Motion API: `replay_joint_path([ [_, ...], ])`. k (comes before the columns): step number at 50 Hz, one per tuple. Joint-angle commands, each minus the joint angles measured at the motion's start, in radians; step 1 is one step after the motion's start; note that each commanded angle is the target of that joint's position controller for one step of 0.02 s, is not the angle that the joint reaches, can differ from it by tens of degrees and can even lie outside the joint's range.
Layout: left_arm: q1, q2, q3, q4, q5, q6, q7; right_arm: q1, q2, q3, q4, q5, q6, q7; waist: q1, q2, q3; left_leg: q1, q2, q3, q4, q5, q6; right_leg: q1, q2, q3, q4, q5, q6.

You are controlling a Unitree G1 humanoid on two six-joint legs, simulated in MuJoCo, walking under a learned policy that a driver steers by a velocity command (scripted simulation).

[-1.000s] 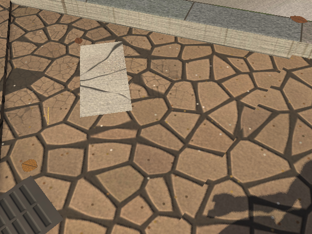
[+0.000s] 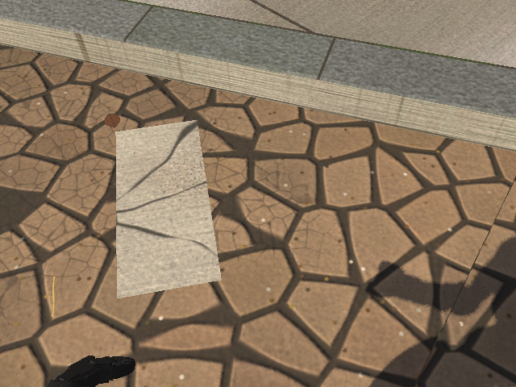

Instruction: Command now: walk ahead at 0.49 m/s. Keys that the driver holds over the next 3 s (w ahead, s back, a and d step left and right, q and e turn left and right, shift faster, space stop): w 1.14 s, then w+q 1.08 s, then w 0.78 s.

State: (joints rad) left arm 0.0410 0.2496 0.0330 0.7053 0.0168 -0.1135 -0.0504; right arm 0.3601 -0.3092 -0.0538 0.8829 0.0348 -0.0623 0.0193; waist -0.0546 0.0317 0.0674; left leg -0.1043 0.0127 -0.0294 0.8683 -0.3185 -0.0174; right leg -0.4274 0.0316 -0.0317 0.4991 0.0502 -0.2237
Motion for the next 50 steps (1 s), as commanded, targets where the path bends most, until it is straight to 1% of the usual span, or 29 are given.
replay_joint_path([
  [1,0.222,0.166,0.060,0.008,0.004,0.006,0.013,-0.124,-0.124,-0.013,-0.137,0.009,-0.046,0.004,0.155,-0.154,-0.186,-0.472,0.050,-0.069,0.260,-0.073,0.071,0.562,-0.286,0.382,-0.210,-0.076,-0.054],
  [2,0.202,0.150,0.056,0.018,0.007,0.004,0.016,-0.142,-0.105,-0.012,-0.138,-0.007,-0.049,0.006,0.130,-0.121,-0.128,-0.484,0.072,-0.055,0.202,-0.037,0.069,0.502,-0.261,0.340,-0.240,-0.015,-0.048],
  [3,0.188,0.130,0.053,0.020,0.008,0.002,0.020,-0.139,-0.091,-0.013,-0.128,-0.018,-0.046,0.003,0.112,-0.121,-0.106,-0.473,0.087,-0.048,0.168,-0.003,0.060,0.457,-0.243,0.318,-0.270,0.008,-0.054],
  [6,0.175,0.124,0.057,0.039,-0.009,0.006,0.034,-0.128,-0.038,0.002,-0.112,-0.027,-0.031,0.001,0.075,-0.135,-0.060,-0.424,0.103,-0.026,0.031,0.055,0.004,0.322,-0.230,0.269,-0.340,-0.009,-0.085],
  [9,0.143,0.150,0.068,0.052,-0.018,0.006,0.053,-0.196,-0.009,0.024,-0.114,-0.035,-0.040,0.011,0.074,-0.137,-0.028,-0.330,0.091,-0.003,-0.229,0.313,-0.017,0.207,-0.173,0.152,-0.347,-0.046,-0.052],
  [12,0.169,0.157,0.074,0.082,-0.028,-0.004,0.061,-0.241,-0.042,0.023,-0.110,-0.029,-0.052,0.030,0.085,-0.127,-0.035,-0.241,0.072,-0.030,-0.361,0.566,-0.008,0.179,-0.177,0.136,-0.298,-0.142,-0.020],
  [15,0.200,0.144,0.072,0.110,-0.028,-0.009,0.062,-0.267,-0.072,0.022,-0.103,-0.023,-0.053,0.041,0.076,-0.092,-0.008,-0.242,0.088,-0.051,-0.381,0.568,0.023,0.185,-0.207,0.135,-0.187,-0.231,0.001],
  [17,0.206,0.130,0.068,0.119,-0.020,0.002,0.063,-0.206,-0.086,0.015,-0.062,-0.024,-0.049,0.042,0.034,-0.057,-0.020,-0.168,0.084,-0.032,-0.383,0.499,0.033,0.174,-0.193,0.113,-0.061,-0.254,0.022],
  [18,0.205,0.108,0.061,0.123,-0.016,0.010,0.060,-0.092,-0.106,0.003,-0.013,-0.026,-0.048,0.041,-0.017,-0.016,-0.068,-0.052,0.067,-0.009,-0.371,0.458,0.036,0.147,-0.147,0.075,0.105,-0.250,0.039],
  [19,0.267,0.062,0.047,0.118,-0.001,0.016,0.054,0.008,-0.171,-0.014,0.021,-0.043,-0.050,0.040,-0.027,0.196,-0.155,0.125,0.164,-0.092,-0.349,0.687,0.073,0.020,-0.035,-0.007,0.466,-0.477,0.087],
  [20,0.413,0.027,0.033,0.133,-0.005,0.020,0.049,0.021,-0.184,-0.002,0.007,-0.051,-0.047,0.041,0.038,0.320,-0.216,0.294,0.287,-0.341,-0.323,0.733,0.157,-0.183,-0.002,0.078,0.736,-0.691,0.132],
  [21,0.473,0.076,0.038,0.136,-0.037,0.019,0.049,0.055,-0.211,-0.021,0.017,-0.028,-0.039,0.046,0.026,0.291,-0.278,0.351,0.348,-0.544,-0.426,0.388,0.247,-0.302,-0.004,0.138,0.810,-0.699,0.154],
  [22,0.370,0.121,0.050,0.105,-0.067,0.026,0.059,0.019,-0.198,-0.027,0.023,-0.014,-0.040,0.049,0.017,0.162,-0.221,0.286,0.355,-0.628,-0.539,0.011,0.253,-0.390,-0.054,0.124,0.830,-0.600,0.168],
  [23,0.257,0.153,0.058,0.076,-0.072,0.037,0.071,-0.053,-0.155,-0.013,-0.001,-0.023,-0.040,0.047,0.002,0.072,-0.143,0.171,0.342,-0.608,-0.595,-0.116,0.244,-0.413,-0.091,0.110,0.809,-0.504,0.178],
  [24,0.219,0.155,0.060,0.063,-0.058,0.049,0.077,-0.120,-0.138,-0.006,-0.011,-0.041,-0.042,0.040,0.020,0.083,-0.105,0.063,0.328,-0.569,-0.606,-0.091,0.247,-0.383,-0.127,0.112,0.785,-0.431,0.188],
  [25,0.226,0.150,0.062,0.068,-0.039,0.058,0.076,-0.168,-0.110,0.002,-0.019,-0.051,-0.041,0.033,0.043,0.101,-0.076,-0.040,0.280,-0.483,-0.627,-0.036,0.234,-0.317,-0.156,0.127,0.708,-0.371,0.198],
  [26,0.233,0.135,0.063,0.074,-0.030,0.062,0.072,-0.178,-0.094,0.004,-0.017,-0.054,-0.040,0.023,0.056,0.124,-0.072,-0.085,0.244,-0.420,-0.651,-0.008,0.218,-0.265,-0.166,0.128,0.651,-0.342,0.201],
  [27,0.231,0.123,0.062,0.076,-0.027,0.062,0.072,-0.172,-0.093,0.003,-0.013,-0.053,-0.042,0.014,0.057,0.122,-0.077,-0.096,0.224,-0.375,-0.672,0.038,0.212,-0.241,-0.169,0.123,0.603,-0.313,0.203],
  [31,0.121,0.085,0.051,0.052,-0.016,0.047,0.068,-0.091,-0.118,-0.011,0.020,-0.038,-0.048,-0.012,0.020,0.020,-0.087,-0.003,0.220,-0.248,-0.703,0.299,0.220,-0.280,-0.169,0.109,0.377,-0.159,0.218],
  [36,-0.016,0.054,0.033,0.021,-0.027,0.038,0.050,-0.013,-0.112,-0.012,0.059,-0.022,-0.033,-0.019,-0.027,0.030,-0.042,0.033,0.173,-0.119,-0.726,0.328,0.193,-0.226,-0.127,0.063,0.127,0.013,0.227],
  [41,-0.130,0.069,0.022,-0.023,-0.039,0.026,0.025,0.039,-0.130,-0.021,0.092,-0.016,-0.012,-0.017,-0.048,0.043,0.013,0.102,0.224,-0.121,-0.686,0.324,0.198,-0.199,-0.103,0.048,0.023,-0.044,0.208],
  [43,-0.110,0.094,0.026,-0.026,-0.038,0.020,0.019,0.030,-0.145,-0.029,0.095,-0.013,-0.004,-0.020,-0.019,0.058,0.001,0.134,0.248,-0.128,-0.642,0.402,0.185,-0.140,-0.092,0.043,-0.008,-0.106,0.181],
  [44,-0.060,0.114,0.034,-0.014,-0.036,0.018,0.019,0.013,-0.154,-0.033,0.093,-0.012,0.000,-0.021,0.017,0.067,-0.028,0.132,0.242,-0.115,-0.589,0.518,0.173,-0.050,-0.071,0.024,-0.027,-0.126,0.164],
  [45,0.050,0.146,0.051,0.021,-0.031,0.018,0.024,-0.004,-0.148,-0.031,0.088,-0.009,0.002,-0.021,0.077,0.056,-0.094,0.109,0.203,-0.076,-0.469,0.669,0.151,0.117,-0.047,0.001,-0.053,-0.120,0.137],
  [46,0.231,0.201,0.076,0.073,-0.023,0.018,0.032,-0.013,-0.118,-0.019,0.073,-0.020,0.001,-0.022,0.151,0.023,-0.218,-0.012,0.147,-0.032,-0.256,0.654,0.119,0.393,-0.093,0.046,-0.015,-0.096,0.094],
  [47,0.377,0.302,0.100,0.099,-0.010,0.026,0.041,0.047,-0.033,0.008,0.042,-0.041,-0.015,-0.018,0.166,-0.177,-0.384,-0.365,0.018,0.047,0.125,0.293,0.051,0.787,-0.339,0.394,-0.008,-0.119,-0.027],
  [48,0.407,0.267,0.088,0.117,-0.025,0.036,0.036,0.078,-0.012,0.017,0.053,-0.029,-0.037,-0.014,0.160,-0.324,-0.465,-0.572,-0.064,-0.023,0.341,-0.259,0.027,0.873,-0.448,0.718,-0.162,-0.276,-0.118],
  [49,0.344,0.204,0.066,0.107,-0.029,0.037,0.036,0.001,-0.116,-0.010,0.040,-0.003,-0.053,-0.007,0.165,-0.218,-0.319,-0.673,0.004,-0.074,0.430,-0.234,0.042,0.757,-0.407,0.639,-0.197,-0.388,-0.075],
  [50,0.268,0.172,0.054,0.091,-0.026,0.036,0.038,-0.071,-0.125,-0.014,0.019,0.009,-0.059,-0.005,0.141,-0.169,-0.205,-0.690,0.055,-0.043,0.413,-0.141,0.054,0.616,-0.364,0.506,-0.223,-0.380,-0.038],
])
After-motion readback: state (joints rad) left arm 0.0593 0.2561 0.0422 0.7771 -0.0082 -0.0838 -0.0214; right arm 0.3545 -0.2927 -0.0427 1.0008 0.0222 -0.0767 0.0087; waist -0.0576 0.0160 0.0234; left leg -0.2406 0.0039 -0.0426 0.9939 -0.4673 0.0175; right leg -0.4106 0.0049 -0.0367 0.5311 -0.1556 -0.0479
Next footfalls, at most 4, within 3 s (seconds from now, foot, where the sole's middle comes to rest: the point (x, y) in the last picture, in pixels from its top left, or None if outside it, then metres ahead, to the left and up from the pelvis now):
0.36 left None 0.39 0.16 -0.80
0.92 right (299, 309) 0.66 -0.09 -0.80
1.46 left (211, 226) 0.95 0.15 -0.80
1.94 right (249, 156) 1.24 0.02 -0.80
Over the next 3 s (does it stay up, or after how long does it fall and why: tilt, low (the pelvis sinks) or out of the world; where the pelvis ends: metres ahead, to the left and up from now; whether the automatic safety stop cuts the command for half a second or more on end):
stays up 1.52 0.39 -0.04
